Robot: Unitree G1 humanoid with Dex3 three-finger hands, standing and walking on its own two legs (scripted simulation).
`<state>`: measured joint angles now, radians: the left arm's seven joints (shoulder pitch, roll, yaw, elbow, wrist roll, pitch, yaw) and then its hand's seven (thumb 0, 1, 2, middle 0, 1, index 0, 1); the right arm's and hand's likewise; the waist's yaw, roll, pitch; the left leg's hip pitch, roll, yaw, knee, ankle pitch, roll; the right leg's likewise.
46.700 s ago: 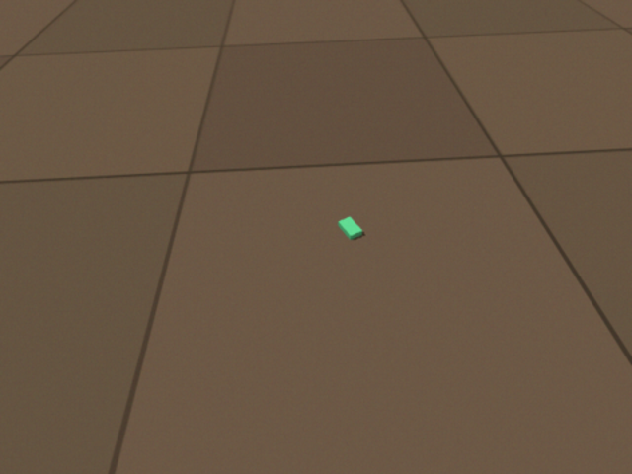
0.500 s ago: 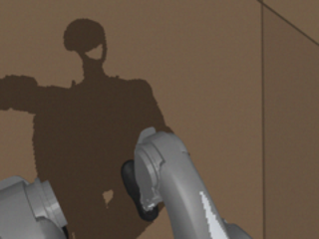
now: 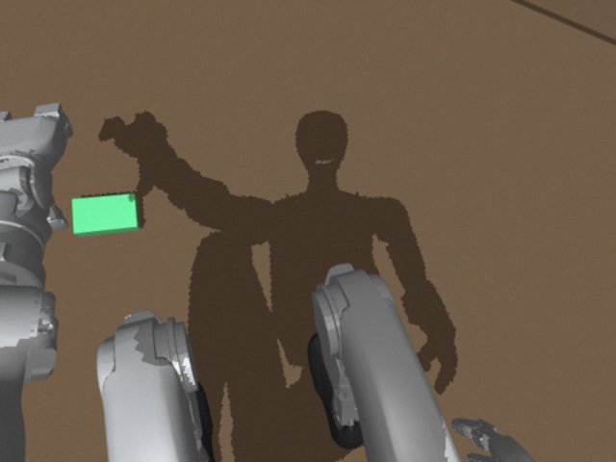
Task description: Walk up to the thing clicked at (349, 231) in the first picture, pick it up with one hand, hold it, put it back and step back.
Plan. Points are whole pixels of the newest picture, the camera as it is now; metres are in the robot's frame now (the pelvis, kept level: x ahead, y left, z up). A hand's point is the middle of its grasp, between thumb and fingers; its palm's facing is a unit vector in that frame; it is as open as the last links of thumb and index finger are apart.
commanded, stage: withdraw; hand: left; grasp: from above
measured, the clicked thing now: (107, 215) +0.52 +0.24 -0.35
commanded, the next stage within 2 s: home in 0.28 s
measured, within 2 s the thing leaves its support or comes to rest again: neither
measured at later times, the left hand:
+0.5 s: hand (37, 155) +0.56 +0.28 -0.18, palm faces -0.32 -0.04 -0.95, open 13.2 cm
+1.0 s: hand out of the picture +0.36 +0.26 +0.00, palm faces -0.24 -0.67 -0.70, open 7.7 cm
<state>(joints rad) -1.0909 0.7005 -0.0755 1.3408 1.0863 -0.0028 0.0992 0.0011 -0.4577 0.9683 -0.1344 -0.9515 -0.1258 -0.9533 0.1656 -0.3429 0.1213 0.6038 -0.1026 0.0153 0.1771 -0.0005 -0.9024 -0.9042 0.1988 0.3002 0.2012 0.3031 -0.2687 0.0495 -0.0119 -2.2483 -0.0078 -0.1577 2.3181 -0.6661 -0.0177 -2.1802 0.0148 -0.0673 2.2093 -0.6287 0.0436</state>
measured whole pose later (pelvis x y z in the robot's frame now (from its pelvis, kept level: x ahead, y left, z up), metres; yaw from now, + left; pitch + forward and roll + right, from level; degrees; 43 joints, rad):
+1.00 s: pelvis +0.01 +0.00 +0.12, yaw +4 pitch +33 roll -6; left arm -0.38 0.46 0.00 0.54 0.48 0.16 0.04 0.01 0.82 0.89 -0.21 -0.32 -0.21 -0.32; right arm 0.13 -0.30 -0.03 0.57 0.00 0.04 0.03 0.00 -0.90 -0.90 0.20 0.30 0.20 0.30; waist -0.08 0.04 -0.19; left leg -1.88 0.00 -0.10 1.95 -0.64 -0.01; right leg -1.83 -0.01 -0.04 1.88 -0.62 0.03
